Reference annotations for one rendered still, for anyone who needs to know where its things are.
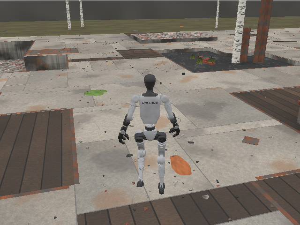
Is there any left robot foot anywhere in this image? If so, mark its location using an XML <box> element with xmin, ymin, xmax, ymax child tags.
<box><xmin>137</xmin><ymin>180</ymin><xmax>144</xmax><ymax>187</ymax></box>

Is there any robot left forearm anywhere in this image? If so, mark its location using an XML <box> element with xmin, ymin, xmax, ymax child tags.
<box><xmin>120</xmin><ymin>114</ymin><xmax>130</xmax><ymax>134</ymax></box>

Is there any right robot hand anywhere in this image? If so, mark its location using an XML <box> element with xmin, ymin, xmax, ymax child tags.
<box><xmin>169</xmin><ymin>128</ymin><xmax>180</xmax><ymax>137</ymax></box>

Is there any robot right forearm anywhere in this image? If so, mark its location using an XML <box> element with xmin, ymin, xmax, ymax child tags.
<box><xmin>170</xmin><ymin>113</ymin><xmax>179</xmax><ymax>129</ymax></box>

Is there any right robot upper arm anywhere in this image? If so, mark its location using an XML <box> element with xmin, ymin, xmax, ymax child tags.
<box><xmin>160</xmin><ymin>94</ymin><xmax>174</xmax><ymax>120</ymax></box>

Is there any left robot hand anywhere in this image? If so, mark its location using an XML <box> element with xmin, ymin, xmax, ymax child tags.
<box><xmin>118</xmin><ymin>133</ymin><xmax>129</xmax><ymax>144</ymax></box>

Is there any right robot foot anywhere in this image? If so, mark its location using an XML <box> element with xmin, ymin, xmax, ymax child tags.
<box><xmin>158</xmin><ymin>183</ymin><xmax>165</xmax><ymax>194</ymax></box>

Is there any robot foot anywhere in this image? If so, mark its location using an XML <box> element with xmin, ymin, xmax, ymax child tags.
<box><xmin>137</xmin><ymin>180</ymin><xmax>144</xmax><ymax>187</ymax></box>
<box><xmin>158</xmin><ymin>183</ymin><xmax>165</xmax><ymax>194</ymax></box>

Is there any left robot upper arm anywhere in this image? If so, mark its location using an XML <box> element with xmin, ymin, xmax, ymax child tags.
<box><xmin>126</xmin><ymin>95</ymin><xmax>140</xmax><ymax>121</ymax></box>

